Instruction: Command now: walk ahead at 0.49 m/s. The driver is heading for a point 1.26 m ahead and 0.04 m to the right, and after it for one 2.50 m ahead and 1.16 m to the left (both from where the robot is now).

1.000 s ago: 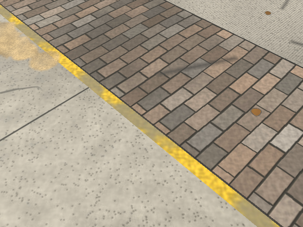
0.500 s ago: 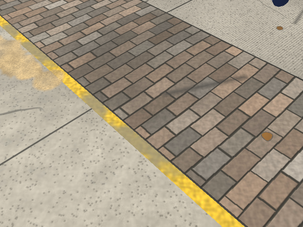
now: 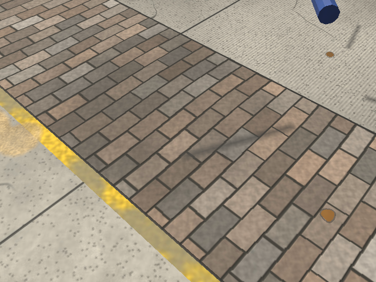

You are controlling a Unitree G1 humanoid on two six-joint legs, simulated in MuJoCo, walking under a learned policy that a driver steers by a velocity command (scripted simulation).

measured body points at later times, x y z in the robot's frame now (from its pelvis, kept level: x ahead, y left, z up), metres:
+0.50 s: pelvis +0.27 -0.09 +0.00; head +0.29 -0.10 +0.45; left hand +0.33 +0.18 -0.12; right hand +0.36 -0.35 -0.14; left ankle +0.28 +0.08 -0.66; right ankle +0.30 -0.17 -0.74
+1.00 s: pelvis +0.55 -0.01 -0.01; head +0.58 +0.00 +0.44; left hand +0.58 +0.25 -0.16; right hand +0.67 -0.27 -0.13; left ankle +0.61 +0.07 -0.74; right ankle +0.44 -0.16 -0.65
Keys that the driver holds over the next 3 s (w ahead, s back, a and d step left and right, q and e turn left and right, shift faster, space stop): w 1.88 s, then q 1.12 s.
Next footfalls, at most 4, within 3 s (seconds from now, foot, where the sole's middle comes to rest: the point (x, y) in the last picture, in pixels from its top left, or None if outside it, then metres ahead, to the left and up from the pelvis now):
0.30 right None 0.34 -0.17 -0.78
0.86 left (170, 246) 0.65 0.07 -0.78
1.44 right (223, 176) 0.97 -0.16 -0.78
2.00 left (168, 128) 1.27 0.08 -0.78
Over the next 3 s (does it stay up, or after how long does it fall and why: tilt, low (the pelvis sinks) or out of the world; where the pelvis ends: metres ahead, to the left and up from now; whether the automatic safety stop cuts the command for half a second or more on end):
stays up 1.20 0.00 -0.01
